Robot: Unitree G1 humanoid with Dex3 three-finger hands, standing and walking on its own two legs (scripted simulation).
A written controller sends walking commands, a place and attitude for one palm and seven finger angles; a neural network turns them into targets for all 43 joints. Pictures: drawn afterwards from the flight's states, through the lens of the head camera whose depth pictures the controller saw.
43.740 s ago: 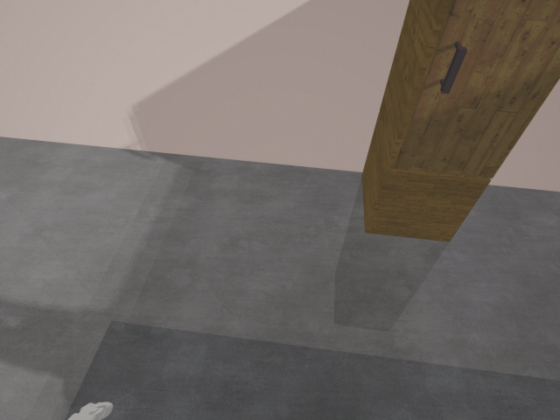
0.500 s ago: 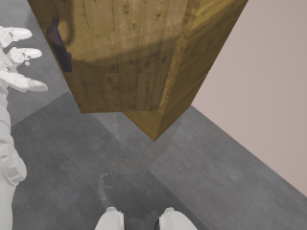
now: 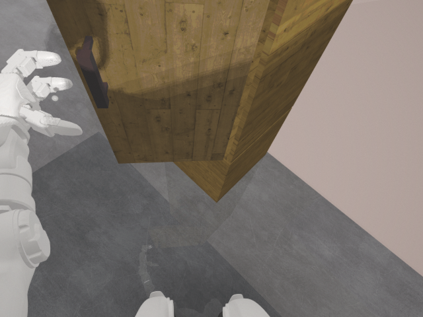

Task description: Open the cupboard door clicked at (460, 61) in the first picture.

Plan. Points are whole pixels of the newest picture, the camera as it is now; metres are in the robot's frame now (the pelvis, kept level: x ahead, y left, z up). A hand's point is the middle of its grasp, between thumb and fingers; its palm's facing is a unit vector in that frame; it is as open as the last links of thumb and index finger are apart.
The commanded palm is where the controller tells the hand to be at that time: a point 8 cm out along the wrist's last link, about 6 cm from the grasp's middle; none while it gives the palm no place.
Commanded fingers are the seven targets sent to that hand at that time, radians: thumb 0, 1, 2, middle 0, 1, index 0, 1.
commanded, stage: move the hooked fingers beside the handle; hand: left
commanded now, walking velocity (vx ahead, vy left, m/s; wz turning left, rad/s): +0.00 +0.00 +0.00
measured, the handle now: (96, 74) +0.54 +0.19 +0.10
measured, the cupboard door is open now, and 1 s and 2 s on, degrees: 49 49 49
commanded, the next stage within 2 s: slide the fingers in behind the handle in 0.30 s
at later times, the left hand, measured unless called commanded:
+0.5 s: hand (53, 99) +0.48 +0.26 +0.09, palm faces +0.03 -1.00 -0.01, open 14.0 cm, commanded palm +0.47 +0.29 +0.09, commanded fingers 0.00 -0.50 0.30 -0.30 -1.20 -0.30 -1.20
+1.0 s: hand (79, 97) +0.49 +0.22 +0.09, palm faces +0.02 -1.00 +0.00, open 14.0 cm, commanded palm +0.47 +0.26 +0.09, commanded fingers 0.00 -0.50 0.30 -0.30 -1.20 -0.30 -1.20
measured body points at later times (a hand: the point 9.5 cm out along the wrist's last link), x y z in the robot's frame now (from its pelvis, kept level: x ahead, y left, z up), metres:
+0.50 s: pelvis -0.01 -0.01 +0.00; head +0.11 +0.03 +0.43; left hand +0.48 +0.31 +0.10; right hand -0.01 -0.28 -0.10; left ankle +0.01 +0.09 -0.68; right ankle -0.02 -0.13 -0.68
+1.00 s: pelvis +0.00 -0.01 +0.00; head +0.11 +0.02 +0.43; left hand +0.48 +0.27 +0.10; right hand +0.01 -0.27 -0.11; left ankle +0.01 +0.09 -0.68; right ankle -0.02 -0.13 -0.68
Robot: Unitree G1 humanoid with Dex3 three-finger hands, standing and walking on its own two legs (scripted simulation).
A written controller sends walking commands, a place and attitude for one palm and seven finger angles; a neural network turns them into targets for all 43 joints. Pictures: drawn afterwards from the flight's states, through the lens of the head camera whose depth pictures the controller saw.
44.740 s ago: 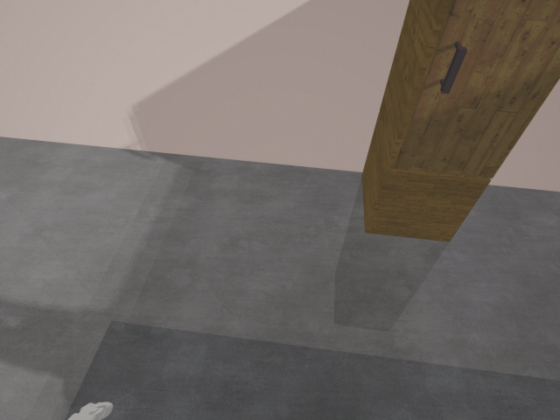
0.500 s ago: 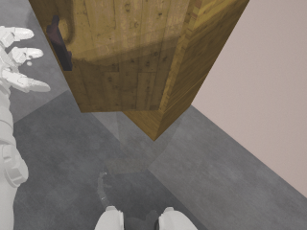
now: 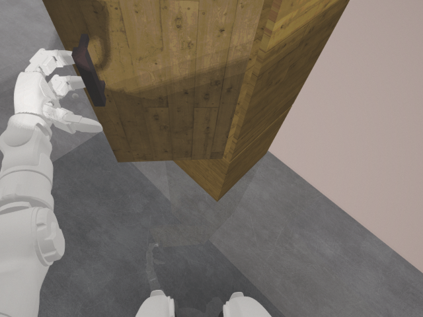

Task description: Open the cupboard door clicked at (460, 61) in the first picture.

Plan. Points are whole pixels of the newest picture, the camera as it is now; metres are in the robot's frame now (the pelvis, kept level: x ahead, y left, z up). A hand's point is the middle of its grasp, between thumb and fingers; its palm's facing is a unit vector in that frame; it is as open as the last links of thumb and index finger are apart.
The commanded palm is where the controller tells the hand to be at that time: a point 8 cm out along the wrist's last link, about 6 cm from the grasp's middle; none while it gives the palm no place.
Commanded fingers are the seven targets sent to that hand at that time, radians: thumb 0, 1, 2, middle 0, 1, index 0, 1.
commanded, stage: slide the fingers in behind the handle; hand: left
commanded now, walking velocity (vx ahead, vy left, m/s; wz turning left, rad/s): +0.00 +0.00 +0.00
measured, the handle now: (92, 72) +0.55 +0.19 +0.10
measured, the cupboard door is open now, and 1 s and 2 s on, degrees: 49 49 49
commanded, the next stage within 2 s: close the thumb around the handle in 1.00 s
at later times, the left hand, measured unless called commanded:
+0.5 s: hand (96, 96) +0.49 +0.18 +0.10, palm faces +0.02 -1.00 -0.01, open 14.0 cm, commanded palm +0.47 +0.23 +0.09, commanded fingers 0.00 -0.50 0.30 -0.30 -1.20 -0.30 -1.20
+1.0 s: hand (104, 94) +0.50 +0.17 +0.09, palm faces +0.03 -1.00 -0.02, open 14.0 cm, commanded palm +0.47 +0.22 +0.09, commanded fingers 0.00 -0.50 0.30 -0.30 -1.20 -0.30 -1.20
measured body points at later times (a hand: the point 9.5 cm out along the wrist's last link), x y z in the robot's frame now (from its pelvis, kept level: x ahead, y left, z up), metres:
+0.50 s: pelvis +0.00 -0.01 +0.00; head +0.10 +0.01 +0.44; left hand +0.49 +0.24 +0.10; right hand +0.01 -0.28 -0.11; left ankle +0.02 +0.10 -0.68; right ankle -0.01 -0.13 -0.68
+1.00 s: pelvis -0.01 -0.01 +0.00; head +0.10 +0.00 +0.44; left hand +0.49 +0.22 +0.10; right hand +0.00 -0.28 -0.11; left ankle +0.02 +0.10 -0.68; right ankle -0.01 -0.13 -0.68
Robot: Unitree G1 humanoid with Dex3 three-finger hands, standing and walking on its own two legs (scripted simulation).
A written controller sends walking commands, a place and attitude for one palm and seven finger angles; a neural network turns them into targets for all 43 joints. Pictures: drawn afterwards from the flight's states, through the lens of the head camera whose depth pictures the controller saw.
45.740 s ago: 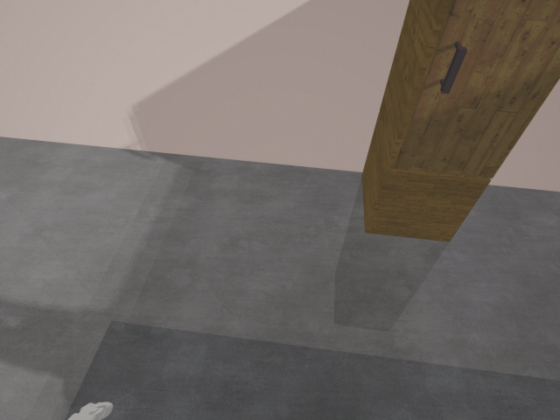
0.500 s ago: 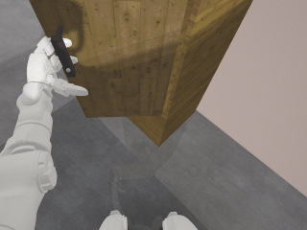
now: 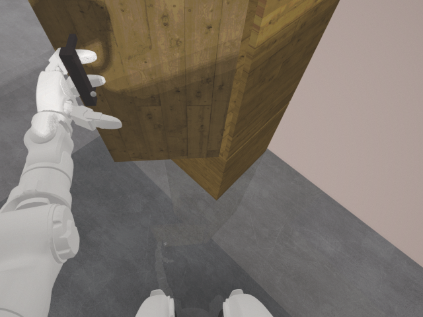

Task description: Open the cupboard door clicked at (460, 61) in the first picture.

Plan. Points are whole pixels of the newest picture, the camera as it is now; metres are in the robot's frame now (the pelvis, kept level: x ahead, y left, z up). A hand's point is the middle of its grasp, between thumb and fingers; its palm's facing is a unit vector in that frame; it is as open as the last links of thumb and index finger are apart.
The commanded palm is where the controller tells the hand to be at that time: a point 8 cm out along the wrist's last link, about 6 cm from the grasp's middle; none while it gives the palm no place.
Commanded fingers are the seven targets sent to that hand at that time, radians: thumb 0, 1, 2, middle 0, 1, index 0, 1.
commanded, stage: close the thumb around the handle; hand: left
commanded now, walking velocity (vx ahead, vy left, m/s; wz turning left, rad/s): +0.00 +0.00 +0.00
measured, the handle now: (82, 71) +0.55 +0.20 +0.10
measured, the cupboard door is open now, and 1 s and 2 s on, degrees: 49 49 98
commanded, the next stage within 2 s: pull the door open along its arc in 0.80 s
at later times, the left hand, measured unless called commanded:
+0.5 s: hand (93, 95) +0.50 +0.18 +0.10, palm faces +0.03 -1.00 -0.01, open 9.5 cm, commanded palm +0.48 +0.23 +0.10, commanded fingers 0.00 0.68 0.80 -0.38 -1.33 -0.38 -1.33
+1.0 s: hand (92, 97) +0.50 +0.18 +0.10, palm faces +0.03 -1.00 +0.00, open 5.7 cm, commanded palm +0.46 +0.23 +0.10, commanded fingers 0.00 0.90 0.90 -0.40 -1.35 -0.40 -1.35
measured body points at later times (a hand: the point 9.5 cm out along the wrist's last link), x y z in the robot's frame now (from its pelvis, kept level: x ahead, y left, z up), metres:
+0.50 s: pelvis +0.00 +0.00 +0.00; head +0.10 +0.02 +0.44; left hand +0.49 +0.23 +0.10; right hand +0.01 -0.26 -0.11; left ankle +0.02 +0.11 -0.68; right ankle -0.01 -0.11 -0.68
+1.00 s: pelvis +0.00 +0.00 +0.00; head +0.10 +0.02 +0.44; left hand +0.49 +0.23 +0.10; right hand +0.01 -0.26 -0.11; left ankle +0.02 +0.11 -0.68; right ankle -0.01 -0.11 -0.68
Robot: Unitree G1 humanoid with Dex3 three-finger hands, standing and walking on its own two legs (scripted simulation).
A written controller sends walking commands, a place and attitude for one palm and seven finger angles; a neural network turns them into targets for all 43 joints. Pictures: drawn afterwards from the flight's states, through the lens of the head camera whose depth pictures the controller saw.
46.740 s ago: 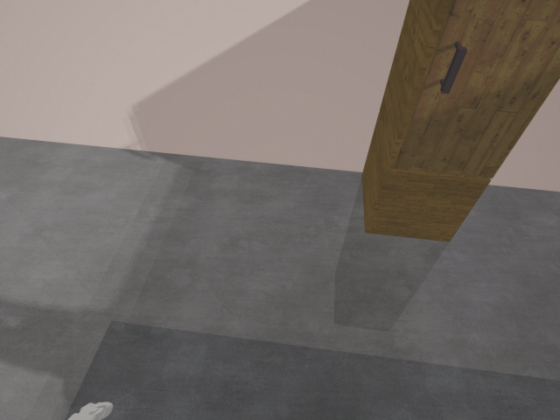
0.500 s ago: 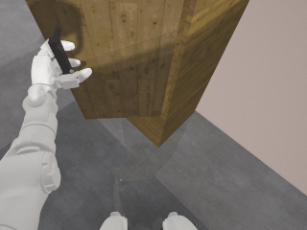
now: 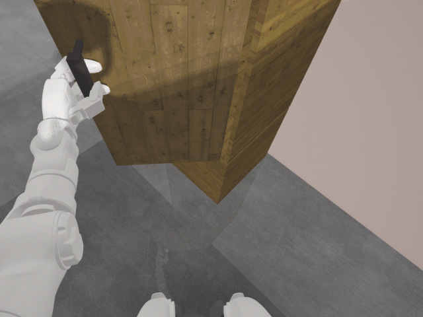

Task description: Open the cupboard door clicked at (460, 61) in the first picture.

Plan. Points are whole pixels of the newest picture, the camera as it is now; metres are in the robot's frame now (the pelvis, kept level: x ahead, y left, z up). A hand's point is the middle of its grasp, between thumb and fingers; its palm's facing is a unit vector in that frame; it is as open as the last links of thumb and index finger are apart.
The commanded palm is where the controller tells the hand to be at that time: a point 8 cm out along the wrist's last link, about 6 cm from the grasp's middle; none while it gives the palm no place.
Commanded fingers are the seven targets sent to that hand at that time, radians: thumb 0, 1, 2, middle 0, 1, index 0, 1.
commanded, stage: pull the door open along its arc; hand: left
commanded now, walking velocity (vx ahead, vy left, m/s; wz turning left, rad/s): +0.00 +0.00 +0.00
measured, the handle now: (87, 76) +0.55 +0.20 +0.10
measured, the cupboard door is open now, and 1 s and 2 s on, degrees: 49 98 94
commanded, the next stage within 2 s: open thumb and fingers to let go in 0.94 s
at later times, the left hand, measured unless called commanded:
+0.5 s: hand (123, 155) +0.38 +0.12 +0.10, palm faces +0.24 -0.97 +0.07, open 6.2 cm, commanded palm +0.31 +0.19 +0.09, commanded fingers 0.00 0.90 0.90 -0.40 -1.35 -0.40 -1.35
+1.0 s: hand (182, 197) +0.30 +0.03 +0.10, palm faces +0.33 -0.94 -0.03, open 6.1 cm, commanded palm +0.25 +0.07 +0.09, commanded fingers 0.00 0.90 0.90 -0.40 -1.35 -0.40 -1.35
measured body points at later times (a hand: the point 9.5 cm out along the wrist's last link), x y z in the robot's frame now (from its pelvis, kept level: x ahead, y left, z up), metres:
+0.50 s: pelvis +0.02 +0.00 +0.02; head +0.06 -0.01 +0.47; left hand +0.36 +0.17 +0.10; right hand +0.15 -0.24 -0.08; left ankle +0.02 +0.11 -0.68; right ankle -0.01 -0.12 -0.68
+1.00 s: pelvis +0.03 -0.05 +0.02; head +0.03 -0.07 +0.47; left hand +0.27 +0.08 +0.10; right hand +0.20 -0.26 -0.07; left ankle +0.02 +0.10 -0.68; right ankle -0.01 -0.12 -0.68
